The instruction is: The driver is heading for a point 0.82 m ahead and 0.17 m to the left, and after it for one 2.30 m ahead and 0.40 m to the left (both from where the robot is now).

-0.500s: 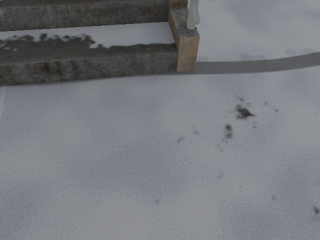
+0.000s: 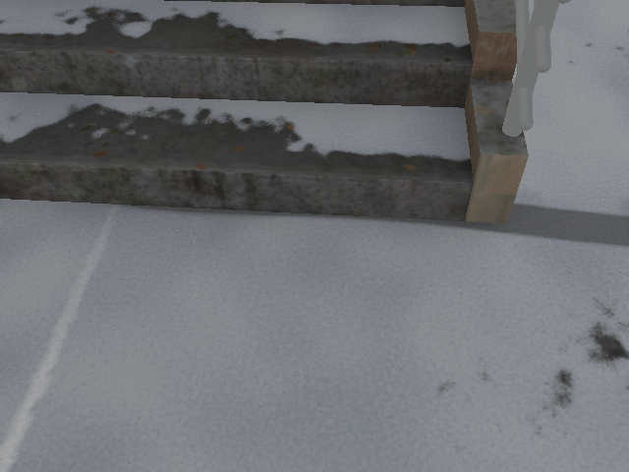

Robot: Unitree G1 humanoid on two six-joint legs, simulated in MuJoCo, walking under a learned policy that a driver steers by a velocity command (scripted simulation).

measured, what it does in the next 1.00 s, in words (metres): walks ahead, turning left: left foot, then right foot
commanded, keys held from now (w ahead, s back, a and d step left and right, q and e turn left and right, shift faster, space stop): q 0.56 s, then no key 0.40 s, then w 0.04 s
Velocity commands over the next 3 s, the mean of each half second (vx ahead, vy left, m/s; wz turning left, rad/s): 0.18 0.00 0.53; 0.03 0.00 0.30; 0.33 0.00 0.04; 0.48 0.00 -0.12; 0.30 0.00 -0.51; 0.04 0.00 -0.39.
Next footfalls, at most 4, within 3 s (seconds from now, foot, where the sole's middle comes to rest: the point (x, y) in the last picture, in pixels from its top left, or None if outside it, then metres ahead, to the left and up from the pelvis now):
0.20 left None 0.26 0.13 -0.78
0.70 right None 0.29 -0.09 -0.78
1.02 left None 0.14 0.13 -0.78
1.30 right None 0.33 -0.07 -0.78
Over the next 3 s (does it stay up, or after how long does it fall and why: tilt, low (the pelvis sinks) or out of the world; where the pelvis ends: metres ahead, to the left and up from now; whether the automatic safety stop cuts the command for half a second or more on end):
stays up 0.79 0.28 0.00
